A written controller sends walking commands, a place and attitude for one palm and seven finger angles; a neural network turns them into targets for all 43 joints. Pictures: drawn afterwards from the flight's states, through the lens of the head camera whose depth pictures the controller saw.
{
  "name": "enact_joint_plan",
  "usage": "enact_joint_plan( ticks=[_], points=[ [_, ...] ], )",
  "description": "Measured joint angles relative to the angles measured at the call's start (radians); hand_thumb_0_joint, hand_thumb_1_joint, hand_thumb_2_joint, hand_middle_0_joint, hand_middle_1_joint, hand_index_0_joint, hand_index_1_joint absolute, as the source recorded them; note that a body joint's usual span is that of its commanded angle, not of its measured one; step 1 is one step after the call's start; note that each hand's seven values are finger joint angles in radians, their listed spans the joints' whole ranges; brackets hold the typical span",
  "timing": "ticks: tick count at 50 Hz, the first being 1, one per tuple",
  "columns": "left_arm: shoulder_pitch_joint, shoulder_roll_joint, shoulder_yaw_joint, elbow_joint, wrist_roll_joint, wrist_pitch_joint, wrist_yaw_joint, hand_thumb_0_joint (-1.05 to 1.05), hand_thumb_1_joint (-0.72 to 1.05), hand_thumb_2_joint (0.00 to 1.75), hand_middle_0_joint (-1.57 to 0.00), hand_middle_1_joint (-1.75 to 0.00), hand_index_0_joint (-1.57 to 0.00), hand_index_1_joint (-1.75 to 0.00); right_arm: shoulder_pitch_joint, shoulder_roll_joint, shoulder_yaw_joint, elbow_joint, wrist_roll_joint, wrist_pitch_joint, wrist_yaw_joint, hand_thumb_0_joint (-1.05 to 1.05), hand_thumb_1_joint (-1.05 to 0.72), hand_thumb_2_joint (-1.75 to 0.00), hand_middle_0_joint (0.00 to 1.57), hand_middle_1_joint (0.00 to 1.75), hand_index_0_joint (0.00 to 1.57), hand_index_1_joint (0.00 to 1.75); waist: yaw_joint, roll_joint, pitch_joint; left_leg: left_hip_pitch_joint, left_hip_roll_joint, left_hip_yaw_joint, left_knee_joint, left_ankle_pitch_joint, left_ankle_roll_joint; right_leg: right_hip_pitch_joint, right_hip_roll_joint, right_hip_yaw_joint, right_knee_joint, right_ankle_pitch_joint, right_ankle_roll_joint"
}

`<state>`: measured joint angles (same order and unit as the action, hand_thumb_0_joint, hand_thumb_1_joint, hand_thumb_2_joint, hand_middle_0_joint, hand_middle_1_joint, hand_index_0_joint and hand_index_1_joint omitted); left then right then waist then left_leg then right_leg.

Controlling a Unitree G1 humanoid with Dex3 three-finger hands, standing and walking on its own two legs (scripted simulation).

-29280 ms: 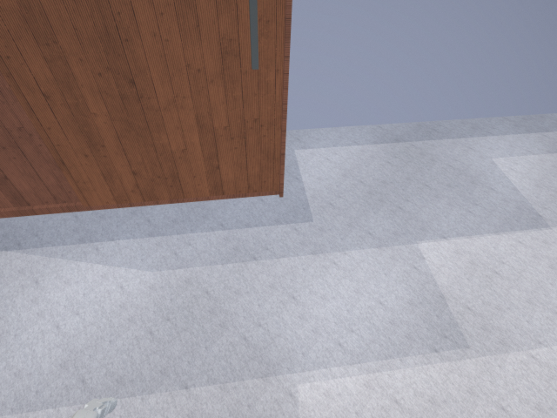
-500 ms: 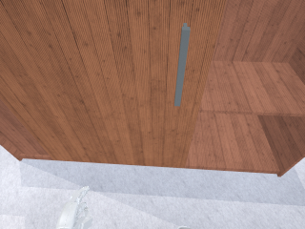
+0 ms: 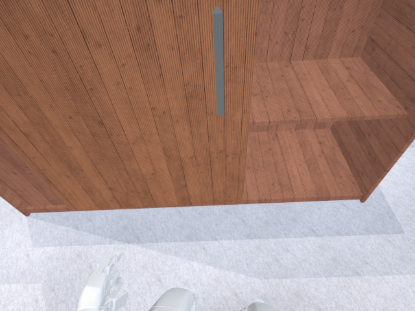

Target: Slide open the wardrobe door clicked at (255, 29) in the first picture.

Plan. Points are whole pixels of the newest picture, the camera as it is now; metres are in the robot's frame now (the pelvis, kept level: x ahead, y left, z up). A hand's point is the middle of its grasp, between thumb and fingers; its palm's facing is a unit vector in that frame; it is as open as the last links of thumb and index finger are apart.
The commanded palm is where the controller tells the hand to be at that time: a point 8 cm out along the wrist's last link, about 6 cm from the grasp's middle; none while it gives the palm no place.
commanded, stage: stop stepping back and stand still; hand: right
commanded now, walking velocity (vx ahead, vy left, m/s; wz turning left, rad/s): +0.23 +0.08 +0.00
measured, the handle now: (219, 67) +0.71 +0.01 +0.10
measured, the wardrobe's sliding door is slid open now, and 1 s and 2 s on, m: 0.63 0.63 0.63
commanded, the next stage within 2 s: let the arm hang, fingers relaxed in 1.16 s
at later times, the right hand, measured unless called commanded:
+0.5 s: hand out of the picture +0.19 -0.26 +0.19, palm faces +0.31 +0.86 -0.40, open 7.4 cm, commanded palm +0.13 -0.30 +0.20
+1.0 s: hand out of the picture +0.24 -0.26 +0.19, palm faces +0.26 +0.84 -0.48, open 7.4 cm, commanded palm +0.18 -0.30 +0.20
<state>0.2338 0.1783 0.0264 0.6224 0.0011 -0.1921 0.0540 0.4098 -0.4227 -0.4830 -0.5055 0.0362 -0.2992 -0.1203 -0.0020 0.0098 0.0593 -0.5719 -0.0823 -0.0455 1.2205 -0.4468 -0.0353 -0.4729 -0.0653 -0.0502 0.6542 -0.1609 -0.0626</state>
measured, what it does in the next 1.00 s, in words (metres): steps on the spot: left foot, then right foot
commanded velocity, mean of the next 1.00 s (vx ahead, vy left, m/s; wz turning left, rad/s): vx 0.09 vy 0.02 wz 0.00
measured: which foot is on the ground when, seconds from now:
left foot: up 0.00-0.12, down 0.14-0.34, up 0.36-0.56, down 0.58-1.00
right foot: down 0.00-0.14, up 0.16-0.32, down 0.34-1.00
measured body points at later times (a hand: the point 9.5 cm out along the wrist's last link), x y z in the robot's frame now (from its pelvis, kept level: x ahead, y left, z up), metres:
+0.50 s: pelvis -0.06 -0.03 +0.02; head -0.07 -0.06 +0.47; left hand +0.04 +0.23 -0.05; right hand +0.16 -0.30 +0.21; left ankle -0.07 +0.07 -0.69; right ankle +0.00 -0.13 -0.72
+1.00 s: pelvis -0.02 -0.04 +0.02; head +0.00 -0.05 +0.47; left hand +0.11 +0.21 -0.06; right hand +0.22 -0.30 +0.21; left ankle -0.06 +0.07 -0.72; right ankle +0.02 -0.14 -0.72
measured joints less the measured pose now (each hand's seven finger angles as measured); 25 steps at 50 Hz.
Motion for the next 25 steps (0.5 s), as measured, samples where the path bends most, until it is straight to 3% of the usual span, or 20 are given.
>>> enact_joint_plan(
  ticks=[2, 5, 6, 7, 8, 10, 12, 14, 17, 20, 22, 25],
  points=[
    [0.015, -0.015, -0.012, 0.001, -0.004, -0.006, -0.009, 0.01, 0.91, 0.90, -0.20, -0.30, -0.20, -0.30, 0.043, 0.009, 0.002, -0.010, 0.010, 0.025, -0.009, 0.02, -0.88, -0.90, 0.21, 0.30, 0.22, 0.30, -0.001, -0.009, -0.027, 0.081, 0.017, 0.049, -0.069, -0.032, 0.009, 0.014, -0.018, -0.019, -0.058, 0.015, 0.003],
    [0.037, -0.032, -0.033, -0.002, 0.008, -0.003, -0.008, 0.01, 0.91, 0.90, -0.20, -0.30, -0.20, -0.30, 0.091, 0.018, 0.024, -0.022, 0.011, 0.059, -0.021, 0.02, -0.89, -0.90, 0.21, 0.30, 0.21, 0.30, -0.011, -0.012, -0.069, 0.275, 0.033, 0.114, -0.393, -0.084, 0.039, 0.034, -0.027, -0.043, -0.147, 0.003, 0.027],
    [0.042, -0.037, -0.040, -0.007, 0.013, 0.001, -0.007, 0.01, 0.91, 0.90, -0.20, -0.30, -0.20, -0.30, 0.095, 0.010, 0.029, -0.026, 0.008, 0.070, -0.024, 0.02, -0.89, -0.90, 0.21, 0.30, 0.21, 0.30, -0.014, 0.000, -0.081, 0.343, 0.039, 0.121, -0.522, -0.083, 0.057, 0.028, -0.019, -0.054, -0.154, -0.032, 0.040],
    [0.043, -0.042, -0.048, -0.019, 0.017, 0.006, -0.009, 0.01, 0.90, 0.90, -0.20, -0.30, -0.20, -0.30, 0.098, -0.009, 0.023, -0.035, 0.004, 0.077, -0.026, 0.02, -0.89, -0.90, 0.21, 0.30, 0.21, 0.30, -0.022, 0.033, -0.096, 0.395, 0.055, 0.086, -0.649, -0.092, 0.092, -0.002, 0.003, -0.075, -0.125, -0.110, 0.055],
    [0.030, -0.032, -0.052, -0.019, 0.020, 0.012, -0.010, 0.01, 0.90, 0.90, -0.20, -0.30, -0.20, -0.30, 0.087, -0.010, 0.026, -0.038, 0.000, 0.080, -0.025, 0.02, -0.89, -0.90, 0.21, 0.30, 0.21, 0.30, -0.040, 0.042, -0.099, 0.387, 0.063, 0.059, -0.703, 0.008, 0.103, -0.050, 0.013, -0.068, -0.036, -0.160, 0.063],
    [-0.005, -0.006, -0.055, 0.024, 0.026, 0.035, -0.009, 0.01, 0.90, 0.90, -0.20, -0.30, -0.20, -0.30, 0.055, 0.006, 0.049, -0.013, -0.004, 0.075, -0.020, 0.02, -0.89, -0.90, 0.21, 0.30, 0.21, 0.30, -0.059, 0.030, -0.093, 0.357, 0.060, 0.032, -0.680, 0.120, 0.084, -0.097, 0.025, -0.020, 0.182, -0.186, 0.071],
    [-0.002, 0.009, -0.052, 0.056, 0.021, 0.055, 0.000, 0.01, 0.90, 0.90, -0.20, -0.30, -0.20, -0.30, 0.033, 0.022, 0.074, 0.037, -0.005, 0.077, -0.017, 0.01, -0.88, -0.90, 0.21, 0.30, 0.21, 0.30, -0.060, 0.033, -0.117, 0.362, 0.070, 0.014, -0.694, 0.133, 0.063, -0.074, 0.045, -0.001, 0.254, -0.183, 0.068],
    [0.013, 0.021, -0.048, 0.063, 0.016, 0.059, 0.014, 0.01, 0.90, 0.90, -0.20, -0.30, -0.20, -0.30, 0.026, 0.037, 0.084, 0.079, -0.008, 0.086, -0.024, 0.01, -0.88, -0.90, 0.21, 0.30, 0.21, 0.30, -0.049, 0.043, -0.143, 0.361, 0.083, -0.002, -0.704, 0.132, 0.052, 0.004, 0.050, -0.007, 0.171, -0.191, 0.054],
    [0.036, 0.061, -0.034, 0.034, 0.011, 0.043, 0.034, 0.01, 0.90, 0.90, -0.20, -0.30, -0.20, -0.30, 0.028, 0.053, 0.091, 0.101, -0.006, 0.102, -0.036, 0.01, -0.89, -0.90, 0.21, 0.30, 0.21, 0.30, -0.010, 0.014, -0.160, 0.323, 0.078, 0.004, -0.639, 0.104, 0.037, 0.150, 0.035, 0.006, -0.074, -0.166, 0.024],
    [0.013, 0.042, -0.023, 0.039, 0.008, 0.046, 0.042, 0.01, 0.91, 0.90, -0.20, -0.30, -0.20, -0.30, 0.031, 0.031, 0.068, 0.108, 0.001, 0.114, -0.034, 0.02, -0.89, -0.90, 0.21, 0.30, 0.21, 0.30, 0.017, 0.054, -0.123, 0.251, 0.091, -0.004, -0.465, 0.007, 0.038, 0.148, 0.055, -0.024, -0.051, -0.096, 0.026],
    [0.024, 0.023, -0.025, 0.034, 0.014, 0.039, 0.035, 0.01, 0.91, 0.90, -0.20, -0.30, -0.20, -0.30, 0.057, 0.023, 0.058, 0.092, -0.002, 0.124, -0.028, 0.02, -0.89, -0.90, 0.21, 0.30, 0.21, 0.30, 0.034, 0.058, -0.114, 0.209, 0.079, 0.027, -0.373, -0.009, 0.043, 0.169, 0.049, -0.031, -0.083, -0.088, 0.027],
    [0.062, 0.006, -0.037, 0.024, 0.018, 0.030, 0.019, 0.01, 0.91, 0.90, -0.20, -0.30, -0.20, -0.30, 0.106, 0.013, 0.059, 0.036, -0.011, 0.116, -0.025, 0.02, -0.89, -0.90, 0.21, 0.30, 0.21, 0.30, 0.041, 0.040, -0.106, 0.223, 0.066, 0.101, -0.450, 0.017, 0.047, 0.197, 0.024, -0.027, -0.144, -0.059, 0.036]
  ],
)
